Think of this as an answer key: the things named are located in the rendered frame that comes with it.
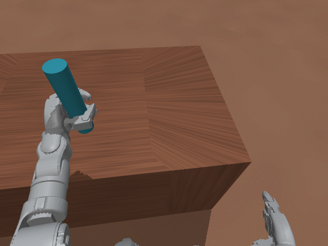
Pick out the left robot hand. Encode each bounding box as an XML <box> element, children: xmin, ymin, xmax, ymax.
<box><xmin>44</xmin><ymin>88</ymin><xmax>98</xmax><ymax>134</ymax></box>

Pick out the left robot arm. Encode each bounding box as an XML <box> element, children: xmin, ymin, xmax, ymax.
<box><xmin>9</xmin><ymin>128</ymin><xmax>72</xmax><ymax>246</ymax></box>

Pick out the can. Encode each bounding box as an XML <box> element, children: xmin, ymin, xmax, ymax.
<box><xmin>42</xmin><ymin>58</ymin><xmax>94</xmax><ymax>134</ymax></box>

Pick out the right robot hand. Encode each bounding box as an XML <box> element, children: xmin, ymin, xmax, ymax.
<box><xmin>251</xmin><ymin>191</ymin><xmax>296</xmax><ymax>246</ymax></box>

